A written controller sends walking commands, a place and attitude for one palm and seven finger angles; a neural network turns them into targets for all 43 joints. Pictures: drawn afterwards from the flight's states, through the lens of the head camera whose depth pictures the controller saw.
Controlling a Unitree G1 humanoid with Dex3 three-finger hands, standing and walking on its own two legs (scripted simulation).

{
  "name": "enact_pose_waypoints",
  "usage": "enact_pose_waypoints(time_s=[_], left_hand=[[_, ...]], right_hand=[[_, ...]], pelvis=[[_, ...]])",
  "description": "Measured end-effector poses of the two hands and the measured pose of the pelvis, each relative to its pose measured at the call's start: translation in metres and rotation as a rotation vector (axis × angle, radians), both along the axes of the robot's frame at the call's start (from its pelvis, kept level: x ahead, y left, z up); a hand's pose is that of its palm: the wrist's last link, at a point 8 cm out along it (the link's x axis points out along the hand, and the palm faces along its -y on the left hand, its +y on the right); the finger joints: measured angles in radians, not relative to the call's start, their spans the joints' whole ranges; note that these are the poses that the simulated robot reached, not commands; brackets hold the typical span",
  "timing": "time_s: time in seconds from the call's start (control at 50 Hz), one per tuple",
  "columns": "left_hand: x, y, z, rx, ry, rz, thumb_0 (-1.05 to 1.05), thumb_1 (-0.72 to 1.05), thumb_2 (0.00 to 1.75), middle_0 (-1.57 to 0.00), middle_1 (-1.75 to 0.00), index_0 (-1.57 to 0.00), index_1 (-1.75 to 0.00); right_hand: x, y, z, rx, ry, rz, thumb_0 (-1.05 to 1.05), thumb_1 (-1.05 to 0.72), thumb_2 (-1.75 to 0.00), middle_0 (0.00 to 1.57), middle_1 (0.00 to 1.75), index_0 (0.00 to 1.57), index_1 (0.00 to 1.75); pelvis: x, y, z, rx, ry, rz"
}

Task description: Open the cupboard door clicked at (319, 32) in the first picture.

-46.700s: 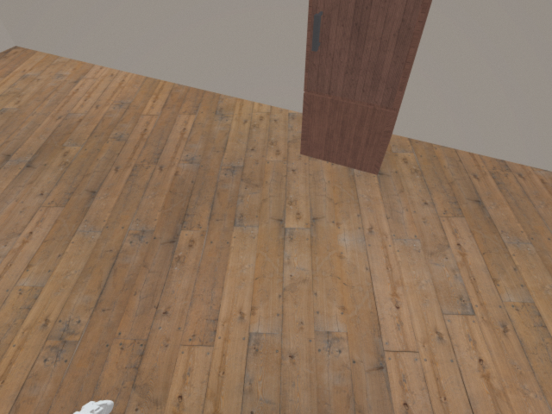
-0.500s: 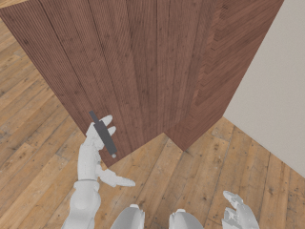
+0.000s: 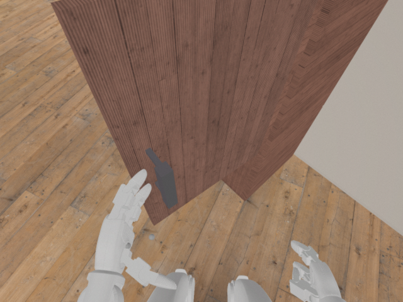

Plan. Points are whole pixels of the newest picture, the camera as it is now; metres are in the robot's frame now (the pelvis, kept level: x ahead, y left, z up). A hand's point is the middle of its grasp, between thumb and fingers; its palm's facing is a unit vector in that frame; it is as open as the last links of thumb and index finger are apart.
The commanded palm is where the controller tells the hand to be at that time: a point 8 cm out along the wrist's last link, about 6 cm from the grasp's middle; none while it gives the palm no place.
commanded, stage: slide the hand sideways off the handle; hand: left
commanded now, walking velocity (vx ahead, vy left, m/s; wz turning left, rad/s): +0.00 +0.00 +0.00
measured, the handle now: (161, 179) +0.33 +0.11 +0.05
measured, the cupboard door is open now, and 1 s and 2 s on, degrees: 84 84 84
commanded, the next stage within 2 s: draw the hand back to the body in 0.58 s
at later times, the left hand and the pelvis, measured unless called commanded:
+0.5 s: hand (127, 255) +0.20 +0.14 +0.04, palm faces -0.02 -1.00 -0.02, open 16.3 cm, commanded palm +0.17 +0.20 +0.04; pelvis +0.00 -0.01 -0.01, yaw +0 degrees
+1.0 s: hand (100, 250) +0.19 +0.17 +0.09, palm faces +0.02 -1.00 -0.09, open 16.3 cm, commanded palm +0.16 +0.22 +0.11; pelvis +0.01 -0.03 +0.02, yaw +1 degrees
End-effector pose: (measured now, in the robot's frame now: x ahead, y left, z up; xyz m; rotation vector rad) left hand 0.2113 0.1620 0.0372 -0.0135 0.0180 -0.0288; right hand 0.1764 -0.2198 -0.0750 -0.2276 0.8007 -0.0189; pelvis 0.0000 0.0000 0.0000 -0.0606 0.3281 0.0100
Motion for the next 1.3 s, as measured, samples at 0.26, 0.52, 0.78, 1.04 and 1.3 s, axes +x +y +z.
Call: enact_pose_waypoints(time_s=[0.26,0.52,0.78,1.04,1.3], left_hand=[[-0.014,0.017,0.002,0.010,0.031,-0.002,-0.01,-0.50,0.30,-0.15,-0.31,-0.16,-0.30],[-0.033,0.034,0.002,0.041,0.044,0.011,-0.01,-0.50,0.30,-0.15,-0.30,-0.15,-0.30],[-0.041,0.037,0.013,0.062,0.027,0.006,-0.01,-0.50,0.30,-0.15,-0.30,-0.15,-0.30],[-0.040,0.058,0.072,0.104,0.039,0.040,-0.01,-0.50,0.30,-0.15,-0.30,-0.15,-0.30],[-0.042,0.084,0.116,0.287,0.138,0.205,-0.01,-0.37,0.36,-0.16,-0.31,-0.16,-0.30]], right_hand=[[0.007,0.010,-0.004,0.008,-0.023,-0.010,0.01,-0.90,-0.90,0.20,0.30,0.20,0.30],[0.006,-0.015,0.000,-0.042,-0.050,-0.032,0.01,-0.90,-0.90,0.20,0.30,0.20,0.30],[0.010,-0.031,0.002,-0.041,-0.098,-0.043,0.01,-0.90,-0.90,0.20,0.30,0.20,0.30],[0.004,-0.038,0.040,-0.014,-0.118,-0.078,0.01,-0.90,-0.90,0.20,0.30,0.20,0.30],[0.015,-0.040,0.080,-0.048,-0.161,-0.119,0.01,-0.90,-0.90,0.20,0.30,0.20,0.30]], pelvis=[[-0.001,0.004,-0.005,-0.002,0.008,-0.004],[-0.002,-0.009,-0.008,-0.004,0.012,0.005],[-0.004,-0.026,-0.009,0.000,0.002,0.010],[0.008,-0.035,0.029,0.008,-0.074,0.022],[0.021,-0.025,0.063,0.016,-0.165,0.013]])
